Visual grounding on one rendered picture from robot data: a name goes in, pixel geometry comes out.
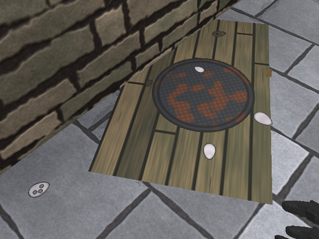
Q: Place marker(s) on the right robot hand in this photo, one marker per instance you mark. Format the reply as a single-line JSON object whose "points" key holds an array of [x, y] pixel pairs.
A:
{"points": [[310, 210]]}

